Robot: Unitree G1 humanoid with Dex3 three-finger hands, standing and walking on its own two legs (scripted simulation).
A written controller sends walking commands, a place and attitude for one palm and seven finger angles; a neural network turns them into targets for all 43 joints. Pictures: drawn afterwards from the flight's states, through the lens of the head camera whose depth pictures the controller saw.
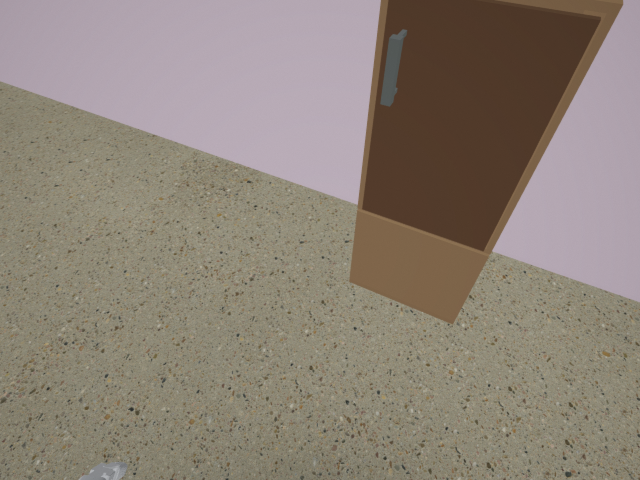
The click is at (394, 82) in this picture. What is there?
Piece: cupboard door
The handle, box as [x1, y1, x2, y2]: [380, 29, 406, 106]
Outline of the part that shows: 403,29 397,35 393,34 389,38 380,103 389,106 393,100 393,95 396,92 397,88 395,87 402,40 406,34 406,30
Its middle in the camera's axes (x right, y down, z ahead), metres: +0.16 -0.36 +0.82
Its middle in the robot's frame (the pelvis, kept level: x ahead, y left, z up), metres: +0.87 -0.10 +0.11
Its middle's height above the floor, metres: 0.88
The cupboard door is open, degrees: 0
